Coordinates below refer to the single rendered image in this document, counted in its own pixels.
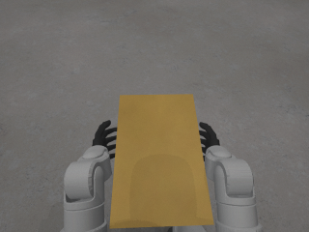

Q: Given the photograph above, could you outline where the carton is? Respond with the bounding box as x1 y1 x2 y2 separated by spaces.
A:
109 94 214 229

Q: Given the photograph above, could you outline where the right robot forearm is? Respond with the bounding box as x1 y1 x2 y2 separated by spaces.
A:
205 145 264 232

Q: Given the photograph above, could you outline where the right robot hand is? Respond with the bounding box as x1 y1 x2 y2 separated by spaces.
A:
199 122 220 161

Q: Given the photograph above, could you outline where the left robot hand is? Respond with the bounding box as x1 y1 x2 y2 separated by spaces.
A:
92 120 118 159

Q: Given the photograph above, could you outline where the left robot forearm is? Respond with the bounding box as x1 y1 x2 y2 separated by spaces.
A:
60 145 112 232

